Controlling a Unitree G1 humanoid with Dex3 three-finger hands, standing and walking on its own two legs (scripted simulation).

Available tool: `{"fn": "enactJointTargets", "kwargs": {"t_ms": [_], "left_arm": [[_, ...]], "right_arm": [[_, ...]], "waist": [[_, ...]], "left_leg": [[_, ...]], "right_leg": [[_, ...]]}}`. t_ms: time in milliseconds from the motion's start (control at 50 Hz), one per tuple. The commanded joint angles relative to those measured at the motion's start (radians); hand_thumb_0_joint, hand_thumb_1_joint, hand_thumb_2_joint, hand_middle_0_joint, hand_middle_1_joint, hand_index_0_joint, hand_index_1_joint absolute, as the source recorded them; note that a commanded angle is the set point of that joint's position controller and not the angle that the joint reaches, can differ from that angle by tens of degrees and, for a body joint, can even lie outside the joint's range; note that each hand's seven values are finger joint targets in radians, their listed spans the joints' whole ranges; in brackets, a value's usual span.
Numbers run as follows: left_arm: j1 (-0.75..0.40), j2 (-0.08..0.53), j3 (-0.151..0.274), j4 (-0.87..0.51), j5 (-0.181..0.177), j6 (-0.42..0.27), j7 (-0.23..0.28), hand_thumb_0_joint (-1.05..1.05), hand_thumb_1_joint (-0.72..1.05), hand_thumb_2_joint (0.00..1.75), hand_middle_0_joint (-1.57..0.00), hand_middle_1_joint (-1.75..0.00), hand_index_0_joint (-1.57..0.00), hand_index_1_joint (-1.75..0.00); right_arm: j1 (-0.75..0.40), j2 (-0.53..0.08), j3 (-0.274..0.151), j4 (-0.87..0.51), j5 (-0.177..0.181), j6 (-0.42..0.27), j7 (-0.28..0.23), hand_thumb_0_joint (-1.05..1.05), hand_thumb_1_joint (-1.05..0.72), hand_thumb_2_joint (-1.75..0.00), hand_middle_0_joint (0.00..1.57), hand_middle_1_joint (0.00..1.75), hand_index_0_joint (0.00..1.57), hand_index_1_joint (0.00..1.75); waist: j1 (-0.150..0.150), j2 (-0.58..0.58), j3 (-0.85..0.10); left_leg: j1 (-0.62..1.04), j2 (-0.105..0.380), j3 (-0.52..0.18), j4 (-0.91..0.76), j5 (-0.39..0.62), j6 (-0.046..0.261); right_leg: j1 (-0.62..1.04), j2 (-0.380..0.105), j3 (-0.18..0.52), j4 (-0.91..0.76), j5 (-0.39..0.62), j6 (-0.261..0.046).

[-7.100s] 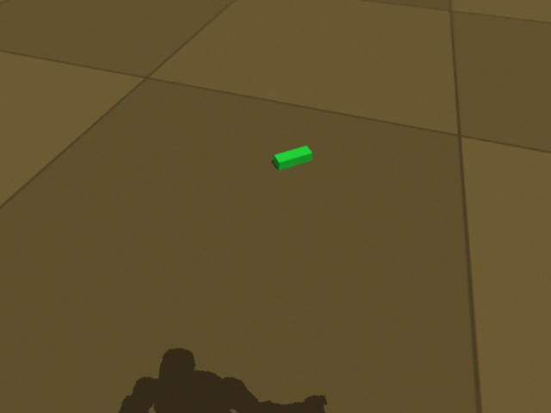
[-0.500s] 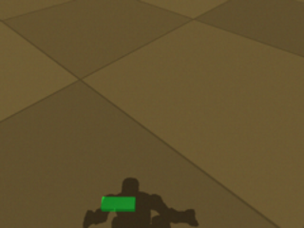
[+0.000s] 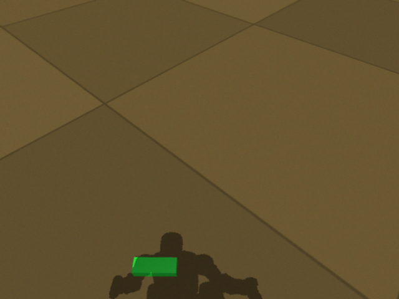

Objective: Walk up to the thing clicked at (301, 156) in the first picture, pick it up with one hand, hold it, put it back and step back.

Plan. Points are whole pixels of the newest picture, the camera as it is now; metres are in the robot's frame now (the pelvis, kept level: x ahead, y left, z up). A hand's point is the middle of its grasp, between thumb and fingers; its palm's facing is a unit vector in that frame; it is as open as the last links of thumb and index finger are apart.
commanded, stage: stand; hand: left
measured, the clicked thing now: (155, 266) +0.41 +0.21 -0.75
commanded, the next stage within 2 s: walk up in 0.86 s
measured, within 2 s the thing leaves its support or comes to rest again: neither
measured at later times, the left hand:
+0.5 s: hand out of the picture +0.08 +0.25 -0.16, palm faces -0.02 -0.94 -0.34, open 7.3 cm
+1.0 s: hand out of the picture +0.08 +0.27 -0.16, palm faces +0.01 -0.93 -0.37, open 7.3 cm
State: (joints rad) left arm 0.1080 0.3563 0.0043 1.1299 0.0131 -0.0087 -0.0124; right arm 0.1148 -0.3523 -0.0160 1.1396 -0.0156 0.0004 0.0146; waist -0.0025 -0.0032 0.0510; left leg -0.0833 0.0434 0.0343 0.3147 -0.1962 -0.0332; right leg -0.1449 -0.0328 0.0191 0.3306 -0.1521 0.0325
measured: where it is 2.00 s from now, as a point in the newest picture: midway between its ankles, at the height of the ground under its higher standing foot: outside the picture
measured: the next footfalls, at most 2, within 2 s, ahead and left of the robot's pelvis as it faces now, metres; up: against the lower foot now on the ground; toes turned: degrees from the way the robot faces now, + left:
right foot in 1.60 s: -0.14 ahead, -0.10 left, +0.00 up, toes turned -1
left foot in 1.98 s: -0.27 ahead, +0.11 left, +0.00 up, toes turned -2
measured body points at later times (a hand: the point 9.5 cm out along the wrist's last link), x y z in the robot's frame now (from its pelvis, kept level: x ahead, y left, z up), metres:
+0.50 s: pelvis +0.01 +0.00 +0.00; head +0.02 +0.00 +0.45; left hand +0.08 +0.30 -0.13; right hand +0.08 -0.30 -0.13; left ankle -0.02 +0.14 -0.75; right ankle +0.02 -0.14 -0.75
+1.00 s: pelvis -0.01 +0.00 -0.01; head +0.03 +0.00 +0.44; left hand +0.08 +0.31 -0.14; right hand +0.08 -0.31 -0.14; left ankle -0.02 +0.14 -0.75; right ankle +0.02 -0.14 -0.75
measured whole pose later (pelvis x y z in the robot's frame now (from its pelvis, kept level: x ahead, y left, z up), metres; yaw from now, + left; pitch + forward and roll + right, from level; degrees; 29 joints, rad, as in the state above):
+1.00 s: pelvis -0.01 +0.00 -0.01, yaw +1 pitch -1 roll +0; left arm 0.07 0.38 0.04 1.05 0.00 0.02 0.00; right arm 0.07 -0.37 -0.03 1.07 0.01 0.03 0.01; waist 0.01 -0.01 0.12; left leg -0.19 0.05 0.02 0.46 -0.25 -0.03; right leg -0.23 -0.03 0.01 0.45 -0.20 0.03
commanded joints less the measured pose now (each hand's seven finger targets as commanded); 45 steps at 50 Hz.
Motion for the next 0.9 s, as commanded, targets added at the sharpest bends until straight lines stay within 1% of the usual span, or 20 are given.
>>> {"fn": "enactJointTargets", "kwargs": {"t_ms": [0,80,120,160,200,240,300,380,420,440,500,580,640,660,740,760,820,840,860,880], "left_arm": [[-0.031,0.218,0.036,-0.062,-0.002,-0.021,0.019,0.00,0.90,0.90,-0.20,-0.30,-0.20,-0.30],[-0.036,0.214,0.034,-0.065,-0.004,-0.020,0.020,0.00,0.90,0.90,-0.20,-0.30,-0.20,-0.30],[-0.030,0.212,0.032,-0.062,-0.005,-0.020,0.018,0.00,0.90,0.90,-0.20,-0.30,-0.20,-0.30],[-0.029,0.212,0.033,-0.062,-0.003,-0.020,0.018,0.00,0.90,0.90,-0.20,-0.30,-0.20,-0.30],[-0.035,0.215,0.034,-0.064,-0.004,-0.021,0.019,0.00,0.90,0.90,-0.20,-0.30,-0.20,-0.30],[-0.034,0.212,0.034,-0.061,-0.005,-0.019,0.019,0.00,0.90,0.90,-0.20,-0.30,-0.20,-0.30],[-0.024,0.212,0.033,-0.061,-0.004,-0.020,0.018,0.00,0.90,0.90,-0.20,-0.30,-0.20,-0.30],[-0.031,0.213,0.033,-0.064,-0.003,-0.020,0.020,0.00,0.90,0.90,-0.20,-0.30,-0.20,-0.30],[-0.031,0.215,0.034,-0.063,-0.004,-0.022,0.020,0.00,0.90,0.90,-0.20,-0.30,-0.20,-0.30],[-0.032,0.211,0.034,-0.065,-0.001,-0.022,0.020,0.00,0.90,0.90,-0.20,-0.30,-0.20,-0.30],[-0.030,0.217,0.036,-0.060,-0.005,-0.020,0.020,0.00,0.90,0.90,-0.20,-0.30,-0.20,-0.30],[-0.026,0.212,0.036,-0.061,-0.004,-0.020,0.020,0.00,0.90,0.90,-0.20,-0.30,-0.20,-0.30],[-0.025,0.212,0.037,-0.064,-0.005,-0.020,0.020,0.00,0.90,0.90,-0.20,-0.30,-0.20,-0.30],[-0.032,0.214,0.036,-0.068,-0.003,-0.020,0.020,0.00,0.90,0.90,-0.20,-0.30,-0.20,-0.30],[-0.020,0.213,0.037,-0.066,-0.002,-0.020,0.021,0.00,0.90,0.90,-0.20,-0.30,-0.20,-0.30],[-0.029,0.212,0.036,-0.066,-0.005,-0.020,0.021,0.00,0.90,0.90,-0.20,-0.30,-0.20,-0.30],[-0.019,0.210,0.036,-0.066,-0.003,-0.020,0.021,0.00,0.90,0.90,-0.20,-0.30,-0.20,-0.30],[-0.035,0.264,0.076,-0.085,-0.018,-0.004,0.030,0.00,0.90,0.90,-0.20,-0.30,-0.20,-0.30],[-0.027,0.257,0.079,-0.106,-0.022,0.001,0.034,0.00,0.90,0.90,-0.20,-0.30,-0.20,-0.30],[-0.015,0.252,0.083,-0.113,-0.022,0.004,0.036,0.00,0.90,0.90,-0.20,-0.30,-0.20,-0.30]], "right_arm": [[-0.048,-0.213,-0.037,-0.065,0.006,-0.024,-0.014,0.00,-0.90,-0.90,0.20,0.30,0.20,0.30],[-0.037,-0.213,-0.036,-0.063,0.005,-0.025,-0.015,0.00,-0.90,-0.90,0.20,0.30,0.20,0.30],[-0.049,-0.215,-0.035,-0.063,0.006,-0.026,-0.016,0.00,-0.90,-0.90,0.20,0.30,0.20,0.30],[-0.046,-0.217,-0.036,-0.065,0.006,-0.026,-0.016,0.00,-0.90,-0.90,0.20,0.30,0.20,0.30],[-0.040,-0.211,-0.034,-0.065,0.006,-0.026,-0.016,0.00,-0.90,-0.90,0.20,0.30,0.20,0.30],[-0.045,-0.213,-0.033,-0.065,0.006,-0.024,-0.017,0.00,-0.90,-0.90,0.20,0.30,0.20,0.30],[-0.044,-0.213,-0.033,-0.067,0.007,-0.025,-0.016,0.00,-0.90,-0.90,0.20,0.30,0.20,0.30],[-0.040,-0.213,-0.033,-0.070,0.005,-0.024,-0.017,0.00,-0.90,-0.90,0.20,0.30,0.20,0.30],[-0.045,-0.213,-0.034,-0.070,0.006,-0.024,-0.016,0.00,-0.90,-0.90,0.20,0.30,0.20,0.30],[-0.044,-0.212,-0.034,-0.075,0.005,-0.024,-0.017,0.00,-0.90,-0.90,0.20,0.30,0.20,0.30],[-0.042,-0.212,-0.034,-0.074,0.007,-0.025,-0.017,0.00,-0.90,-0.90,0.20,0.30,0.20,0.30],[-0.041,-0.213,-0.033,-0.075,0.006,-0.025,-0.018,0.00,-0.90,-0.90,0.20,0.30,0.20,0.30],[-0.042,-0.218,-0.035,-0.076,0.006,-0.028,-0.019,0.00,-0.90,-0.90,0.20,0.30,0.20,0.30],[-0.039,-0.212,-0.034,-0.079,0.006,-0.027,-0.019,0.00,-0.90,-0.90,0.20,0.30,0.20,0.30],[-0.042,-0.219,-0.037,-0.078,0.007,-0.025,-0.020,0.00,-0.90,-0.90,0.20,0.30,0.20,0.30],[-0.036,-0.210,-0.034,-0.078,0.007,-0.025,-0.020,0.00,-0.90,-0.90,0.20,0.30,0.20,0.30],[-0.036,-0.214,-0.034,-0.076,0.008,-0.023,-0.019,0.00,-0.90,-0.90,0.20,0.30,0.20,0.30],[-0.069,-0.251,-0.050,-0.080,0.017,-0.002,-0.021,0.00,-0.90,-0.90,0.20,0.30,0.20,0.30],[-0.040,-0.242,-0.051,-0.094,0.024,0.005,-0.023,0.00,-0.90,-0.90,0.20,0.30,0.20,0.30],[-0.031,-0.240,-0.055,-0.101,0.029,0.007,-0.023,0.00,-0.90,-0.90,0.20,0.30,0.20,0.30]], "waist": [[-0.002,-0.004,-0.073],[-0.005,0.008,-0.078],[0.002,0.012,-0.080],[0.001,0.009,-0.082],[-0.003,0.001,-0.068],[0.002,0.005,-0.062],[0.002,0.005,-0.075],[-0.002,0.008,-0.079],[0.001,0.002,-0.072],[-0.001,-0.002,-0.078],[0.000,0.008,-0.075],[0.002,0.008,-0.084],[0.003,0.010,-0.081],[-0.001,0.009,-0.091],[0.004,0.005,-0.096],[-0.001,-0.001,-0.083],[0.003,0.008,-0.063],[0.015,-0.014,0.057],[0.008,-0.017,0.017],[0.007,-0.006,-0.048]], "left_leg": [[0.000,0.098,-0.074,-0.054,0.083,0.041],[-0.011,0.100,-0.074,-0.053,0.098,0.040],[0.003,0.100,-0.076,-0.050,0.114,0.039],[0.001,0.099,-0.072,-0.045,0.121,0.041],[-0.006,0.096,-0.071,-0.051,0.120,0.038],[-0.007,0.096,-0.071,-0.050,0.098,0.039],[0.005,0.099,-0.075,-0.054,0.099,0.039],[-0.003,0.099,-0.070,-0.046,0.117,0.041],[0.000,0.096,-0.073,-0.045,0.123,0.039],[-0.001,0.097,-0.068,-0.040,0.123,0.042],[0.003,0.095,-0.073,-0.050,0.144,0.037],[0.007,0.098,-0.070,-0.043,0.143,0.041],[0.015,0.099,-0.070,-0.042,0.153,0.040],[0.017,0.102,-0.070,-0.042,0.166,0.039],[0.030,0.104,-0.072,-0.036,0.185,0.041],[0.015,0.100,-0.068,-0.037,0.172,0.041],[0.000,0.095,-0.067,-0.043,0.126,0.041],[-0.064,0.086,-0.080,0.047,0.292,0.060],[-0.061,0.090,-0.071,0.079,0.357,0.066],[-0.037,0.093,-0.066,0.109,0.386,0.071]], "right_leg": [[0.011,-0.095,0.073,-0.043,0.119,-0.043],[0.029,-0.099,0.076,-0.034,0.143,-0.044],[0.026,-0.098,0.072,-0.033,0.147,-0.044],[0.031,-0.099,0.073,-0.037,0.175,-0.042],[0.025,-0.099,0.073,-0.038,0.166,-0.042],[0.021,-0.098,0.072,-0.039,0.146,-0.042],[0.021,-0.095,0.068,-0.037,0.134,-0.041],[0.030,-0.103,0.075,-0.035,0.169,-0.045],[0.028,-0.096,0.066,-0.035,0.161,-0.041],[0.033,-0.101,0.067,-0.035,0.179,-0.042],[0.034,-0.097,0.065,-0.030,0.183,-0.043],[0.044,-0.101,0.065,-0.031,0.194,-0.045],[0.038,-0.100,0.067,-0.031,0.193,-0.045],[0.037,-0.101,0.063,-0.023,0.194,-0.048],[0.037,-0.098,0.057,-0.022,0.212,-0.043],[0.043,-0.101,0.063,-0.025,0.206,-0.045],[0.034,-0.100,0.064,-0.044,0.179,-0.042],[-0.053,-0.085,0.064,0.049,0.357,-0.050],[-0.038,-0.085,0.053,0.081,0.400,-0.055],[-0.010,-0.088,0.042,0.103,0.424,-0.072]]}}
